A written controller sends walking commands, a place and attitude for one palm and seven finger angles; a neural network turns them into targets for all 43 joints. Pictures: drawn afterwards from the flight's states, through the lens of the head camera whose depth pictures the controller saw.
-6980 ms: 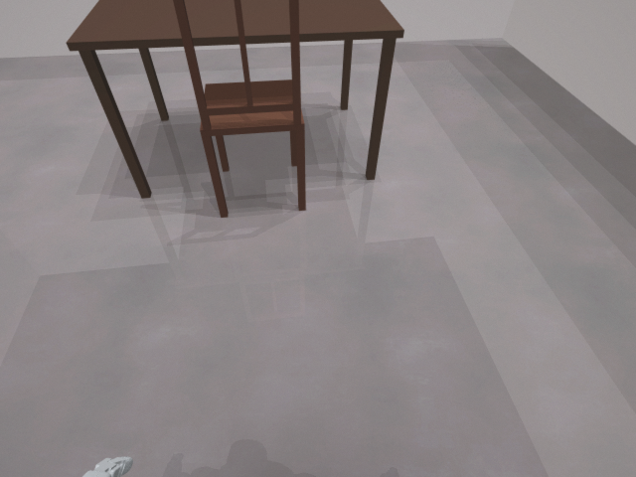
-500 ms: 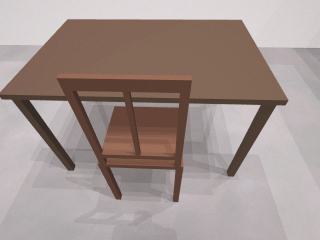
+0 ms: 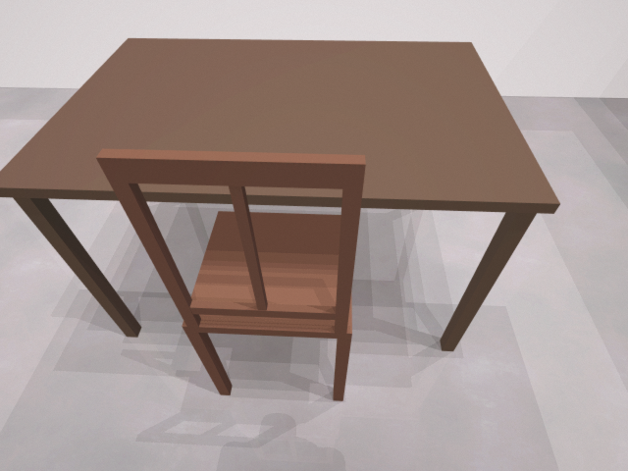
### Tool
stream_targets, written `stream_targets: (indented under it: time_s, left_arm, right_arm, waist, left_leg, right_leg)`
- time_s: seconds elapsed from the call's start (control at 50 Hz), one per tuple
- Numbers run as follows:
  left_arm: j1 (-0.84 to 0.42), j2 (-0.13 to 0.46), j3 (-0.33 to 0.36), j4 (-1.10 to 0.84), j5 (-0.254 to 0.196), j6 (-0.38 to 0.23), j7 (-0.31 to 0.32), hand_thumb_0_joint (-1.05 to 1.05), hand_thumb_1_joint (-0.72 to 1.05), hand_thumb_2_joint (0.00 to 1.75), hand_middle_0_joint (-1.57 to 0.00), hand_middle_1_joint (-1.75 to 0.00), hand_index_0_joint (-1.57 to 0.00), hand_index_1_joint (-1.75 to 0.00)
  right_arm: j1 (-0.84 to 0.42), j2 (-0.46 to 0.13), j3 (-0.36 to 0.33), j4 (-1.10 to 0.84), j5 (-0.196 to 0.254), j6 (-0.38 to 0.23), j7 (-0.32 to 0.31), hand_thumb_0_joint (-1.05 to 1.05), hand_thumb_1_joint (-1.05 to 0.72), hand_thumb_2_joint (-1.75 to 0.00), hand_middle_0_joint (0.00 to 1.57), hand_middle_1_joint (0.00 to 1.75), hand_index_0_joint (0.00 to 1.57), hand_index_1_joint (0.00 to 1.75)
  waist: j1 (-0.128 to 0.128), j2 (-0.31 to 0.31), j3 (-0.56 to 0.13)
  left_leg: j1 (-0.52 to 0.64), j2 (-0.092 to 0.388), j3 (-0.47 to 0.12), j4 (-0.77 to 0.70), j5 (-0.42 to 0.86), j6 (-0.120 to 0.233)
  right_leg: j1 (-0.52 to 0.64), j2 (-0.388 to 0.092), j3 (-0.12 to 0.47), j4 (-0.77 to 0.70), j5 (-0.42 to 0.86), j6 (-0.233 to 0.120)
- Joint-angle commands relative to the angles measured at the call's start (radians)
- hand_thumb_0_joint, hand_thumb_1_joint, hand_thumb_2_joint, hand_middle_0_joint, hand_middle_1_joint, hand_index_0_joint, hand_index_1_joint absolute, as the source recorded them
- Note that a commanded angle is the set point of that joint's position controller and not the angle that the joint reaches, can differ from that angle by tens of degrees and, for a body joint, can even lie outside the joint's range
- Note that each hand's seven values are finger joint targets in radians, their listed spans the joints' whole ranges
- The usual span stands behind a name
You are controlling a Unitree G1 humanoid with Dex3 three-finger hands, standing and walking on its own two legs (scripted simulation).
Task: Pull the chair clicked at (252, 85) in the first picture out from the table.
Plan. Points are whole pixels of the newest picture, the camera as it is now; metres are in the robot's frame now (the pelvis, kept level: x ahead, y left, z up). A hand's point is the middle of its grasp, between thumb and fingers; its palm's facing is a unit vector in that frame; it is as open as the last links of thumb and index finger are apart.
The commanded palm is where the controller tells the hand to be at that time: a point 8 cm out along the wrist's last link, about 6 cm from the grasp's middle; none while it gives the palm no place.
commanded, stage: look again from close up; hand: left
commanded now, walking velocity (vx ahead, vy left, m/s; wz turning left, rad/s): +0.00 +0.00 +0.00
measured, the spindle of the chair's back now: (251, 256) +0.48 +0.15 -0.06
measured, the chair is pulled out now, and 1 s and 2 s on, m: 0.00 0.00 0.00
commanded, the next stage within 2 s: raise the hand toward the chair's back in 0.26 s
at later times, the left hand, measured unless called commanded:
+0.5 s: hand out of the picture +0.10 +0.21 -0.10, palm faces +0.22 -0.94 -0.24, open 7.3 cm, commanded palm +0.10 +0.22 -0.07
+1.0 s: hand (153, 466) +0.14 +0.21 -0.05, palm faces +0.09 -0.99 -0.04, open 11.1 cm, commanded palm +0.12 +0.25 -0.06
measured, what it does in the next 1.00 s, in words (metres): lowers itself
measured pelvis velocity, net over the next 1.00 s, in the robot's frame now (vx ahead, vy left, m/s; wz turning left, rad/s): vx -0.06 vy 0.03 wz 0.05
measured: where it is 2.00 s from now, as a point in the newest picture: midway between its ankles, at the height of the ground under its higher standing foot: outside the picture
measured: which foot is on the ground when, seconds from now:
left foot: down 0.00-1.00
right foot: down 0.00-1.00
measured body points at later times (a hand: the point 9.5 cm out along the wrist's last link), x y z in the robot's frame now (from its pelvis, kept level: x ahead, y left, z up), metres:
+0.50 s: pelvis -0.01 +0.01 -0.01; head +0.01 -0.02 +0.44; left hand +0.08 +0.26 -0.08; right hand +0.04 -0.24 -0.16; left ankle -0.02 +0.14 -0.74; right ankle -0.02 -0.06 -0.74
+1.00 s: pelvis -0.06 +0.03 -0.11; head +0.02 +0.05 +0.33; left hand +0.13 +0.26 -0.04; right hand +0.20 -0.15 -0.17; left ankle -0.02 +0.14 -0.74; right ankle -0.02 -0.06 -0.74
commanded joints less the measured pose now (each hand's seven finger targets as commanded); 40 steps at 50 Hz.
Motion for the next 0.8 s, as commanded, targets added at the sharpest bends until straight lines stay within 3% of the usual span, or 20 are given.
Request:
stream_targets:
  time_s: [0.0,0.12,0.28,0.32,0.34,0.36,0.38,0.4,0.42,0.44,0.46,0.52,0.56,0.58,0.6,0.64,0.68,0.7,0.72,0.78]
  left_arm:
    - [0.079,0.109,0.021,-0.027,0.000,-0.012,0.011,0.00,0.90,0.90,-0.20,-0.30,-0.20,-0.30]
    - [0.077,0.104,0.022,-0.025,0.000,-0.010,0.010,0.00,0.90,0.90,-0.20,-0.30,-0.20,-0.30]
    - [0.086,0.099,0.022,-0.026,-0.001,-0.013,0.011,0.00,0.90,0.90,-0.20,-0.30,-0.20,-0.30]
    - [0.085,0.100,0.022,-0.026,0.000,-0.012,0.012,0.00,0.90,0.90,-0.20,-0.30,-0.20,-0.30]
    - [0.145,0.143,0.039,0.006,0.016,-0.033,0.051,0.00,0.90,0.90,-0.20,-0.30,-0.20,-0.30]
    - [-0.589,0.311,0.053,-1.445,-0.212,-0.259,0.003,0.00,0.88,0.89,-0.20,-0.30,-0.20,-0.30]
    - [-0.247,0.252,0.075,-1.183,-0.134,-0.204,0.044,0.00,0.85,0.88,-0.20,-0.29,-0.20,-0.29]
    - [-0.217,0.227,0.056,-1.144,-0.151,-0.156,0.093,0.00,0.83,0.87,-0.19,-0.29,-0.19,-0.29]
    - [0.059,-0.009,-0.041,-0.875,-0.149,-0.062,0.088,0.00,0.81,0.86,-0.19,-0.29,-0.19,-0.29]
    - [-0.083,-0.034,-0.088,-1.079,-0.197,-0.096,0.062,0.00,0.78,0.85,-0.19,-0.28,-0.19,-0.28]
    - [-0.059,-0.007,-0.081,-1.109,-0.212,-0.146,0.040,0.00,0.76,0.84,-0.19,-0.28,-0.19,-0.28]
    - [-0.057,-0.040,-0.078,-0.958,-0.197,-0.281,-0.025,0.00,0.69,0.81,-0.18,-0.27,-0.18,-0.27]
    - [0.132,-0.048,-0.013,-0.860,-0.214,-0.404,-0.104,0.00,0.64,0.79,-0.17,-0.26,-0.17,-0.26]
    - [0.228,-0.025,0.035,-0.861,-0.229,-0.467,-0.152,0.00,0.62,0.78,-0.17,-0.26,-0.17,-0.26]
    - [0.343,0.034,0.121,-0.827,-0.232,-0.517,-0.204,0.00,0.60,0.77,-0.17,-0.25,-0.17,-0.25]
    - [0.319,0.079,0.165,-0.892,-0.227,-0.624,-0.293,0.00,0.55,0.75,-0.16,-0.25,-0.16,-0.25]
    - [0.270,0.120,0.183,-0.976,-0.184,-0.621,-0.289,0.00,0.50,0.73,-0.16,-0.24,-0.16,-0.24]
    - [0.254,0.152,0.197,-1.015,-0.164,-0.591,-0.267,0.00,0.48,0.72,-0.16,-0.23,-0.16,-0.23]
    - [0.182,0.113,0.142,-1.111,-0.165,-0.571,-0.251,0.00,0.46,0.71,-0.16,-0.23,-0.16,-0.23]
    - [0.034,0.121,0.141,-1.336,-0.175,-0.577,-0.178,0.00,0.39,0.68,-0.15,-0.22,-0.15,-0.22]
  right_arm:
    - [0.069,-0.071,-0.011,-0.022,0.004,-0.009,-0.004,0.00,-0.90,-0.90,0.20,0.30,0.20,0.30]
    - [0.076,-0.071,-0.011,-0.019,0.002,-0.009,-0.004,0.00,-0.90,-0.90,0.20,0.30,0.20,0.30]
    - [0.087,-0.071,-0.012,-0.018,0.002,-0.013,-0.005,0.00,-0.90,-0.90,0.20,0.30,0.20,0.30]
    - [0.087,-0.067,-0.011,-0.016,0.002,-0.011,-0.005,0.00,-0.90,-0.90,0.20,0.30,0.20,0.30]
    - [-0.033,-0.102,-0.027,-0.082,0.008,-0.017,0.005,0.00,-0.90,-0.90,0.20,0.30,0.20,0.30]
    - [-0.019,-0.307,-0.038,-0.446,0.047,-0.165,-0.045,0.00,-0.90,-0.90,0.20,0.30,0.20,0.30]
    - [-0.108,-0.209,-0.021,-0.398,0.033,-0.228,-0.070,0.00,-0.90,-0.90,0.20,0.30,0.20,0.30]
    - [-0.113,-0.229,-0.047,-0.354,0.048,-0.252,-0.069,0.00,-0.90,-0.90,0.20,0.30,0.20,0.30]
    - [-0.078,-0.175,-0.045,-0.343,0.057,-0.253,-0.063,0.00,-0.90,-0.90,0.20,0.30,0.20,0.30]
    - [-0.071,-0.214,-0.046,-0.423,0.067,-0.269,-0.062,0.00,-0.90,-0.90,0.20,0.30,0.20,0.30]
    - [-0.080,-0.235,-0.054,-0.443,0.070,-0.297,-0.068,0.00,-0.90,-0.90,0.20,0.30,0.20,0.30]
    - [-0.072,-0.243,-0.067,-0.510,0.030,-0.335,-0.051,0.00,-0.90,-0.90,0.20,0.30,0.20,0.30]
    - [-0.105,-0.239,-0.087,-0.563,0.011,-0.349,-0.023,0.00,-0.90,-0.90,0.20,0.30,0.20,0.30]
    - [-0.118,-0.236,-0.095,-0.590,0.007,-0.350,-0.005,0.00,-0.90,-0.90,0.20,0.30,0.20,0.30]
    - [-0.129,-0.233,-0.106,-0.608,0.013,-0.340,0.020,0.00,-0.90,-0.90,0.20,0.30,0.20,0.30]
    - [-0.169,-0.231,-0.114,-0.657,0.008,-0.313,0.052,0.00,-0.90,-0.90,0.20,0.30,0.20,0.30]
    - [-0.202,-0.222,-0.116,-0.725,0.009,-0.273,0.062,0.00,-0.90,-0.90,0.20,0.30,0.20,0.30]
    - [-0.210,-0.219,-0.117,-0.745,0.010,-0.247,0.064,0.00,-0.90,-0.90,0.20,0.30,0.20,0.30]
    - [-0.232,-0.214,-0.108,-0.796,0.014,-0.231,0.065,0.00,-0.90,-0.90,0.20,0.30,0.20,0.30]
    - [-0.204,-0.201,-0.104,-0.835,0.017,-0.211,0.048,0.00,-0.90,-0.90,0.20,0.30,0.20,0.30]
  waist:
    - [0.000,-0.030,0.048]
    - [-0.001,-0.022,0.060]
    - [-0.003,-0.026,0.028]
    - [-0.001,-0.028,0.053]
    - [0.037,-0.115,0.109]
    - [-0.099,0.078,-0.376]
    - [-0.008,0.273,-0.362]
    - [-0.037,0.264,-0.266]
    - [-0.043,0.097,-0.108]
    - [-0.053,-0.001,-0.024]
    - [-0.066,-0.097,-0.036]
    - [-0.089,-0.310,0.000]
    - [-0.006,-0.380,-0.056]
    - [0.032,-0.374,-0.117]
    - [0.086,-0.285,-0.191]
    - [0.092,-0.104,-0.280]
    - [0.105,0.002,-0.330]
    - [0.111,0.059,-0.315]
    - [0.090,0.056,-0.310]
    - [0.040,0.086,-0.354]
  left_leg:
    - [-0.024,0.063,-0.068,-0.038,0.095,0.039]
    - [-0.027,0.062,-0.068,-0.043,0.083,0.037]
    - [-0.006,0.068,-0.070,-0.040,0.115,0.039]
    - [-0.020,0.065,-0.068,-0.043,0.096,0.039]
    - [-0.194,0.056,0.009,0.237,-0.037,0.001]
    - [0.100,-0.035,-0.038,0.069,0.168,0.071]
    - [0.122,-0.036,-0.006,0.061,0.279,0.082]
    - [0.045,-0.030,-0.022,0.076,0.210,0.058]
    - [-0.050,-0.005,-0.051,0.064,0.142,0.063]
    - [-0.088,-0.003,-0.081,0.089,0.095,0.074]
    - [-0.102,-0.012,-0.075,0.142,0.052,0.080]
    - [-0.307,-0.050,-0.098,0.301,-0.070,0.068]
    - [-0.477,-0.053,-0.107,0.386,-0.106,0.042]
    - [-0.531,-0.060,-0.102,0.423,-0.092,0.033]
    - [-0.556,-0.071,-0.087,0.455,-0.037,0.018]
    - [-0.610,-0.084,-0.053,0.543,0.030,0.006]
    - [-0.639,-0.087,-0.018,0.580,0.030,0.023]
    - [-0.648,-0.085,-0.015,0.589,0.010,0.027]
    - [-0.660,-0.084,-0.017,0.595,-0.025,0.033]
    - [-0.655,-0.063,-0.053,0.642,-0.086,0.050]
  right_leg:
    - [-0.024,-0.157,0.156,-0.097,0.248,0.043]
    - [-0.035,-0.155,0.158,-0.101,0.211,0.039]
    - [-0.016,-0.155,0.156,-0.085,0.267,0.035]
    - [-0.027,-0.153,0.155,-0.094,0.233,0.039]
    - [-0.007,-0.243,0.237,-0.065,0.848,0.161]
    - [0.072,-0.161,0.188,0.043,0.568,0.075]
    - [0.069,-0.080,0.146,0.051,0.347,0.032]
    - [-0.029,-0.073,0.096,0.021,0.180,0.034]
    - [-0.088,-0.068,0.049,0.017,0.116,0.048]
    - [-0.147,-0.069,0.041,0.029,0.082,0.067]
    - [-0.223,-0.069,0.039,0.035,0.025,0.078]
    - [-0.437,-0.081,0.052,0.111,-0.199,0.092]
    - [-0.456,-0.088,0.076,0.219,-0.206,0.086]
    - [-0.417,-0.091,0.087,0.281,-0.119,0.083]
    - [-0.352,-0.097,0.100,0.353,0.029,0.070]
    - [-0.349,-0.101,0.090,0.499,0.238,0.051]
    - [-0.400,-0.088,0.077,0.561,0.189,0.037]
    - [-0.440,-0.083,0.076,0.571,0.125,0.028]
    - [-0.477,-0.078,0.076,0.575,0.064,0.029]
    - [-0.562,-0.062,0.092,0.574,-0.053,0.032]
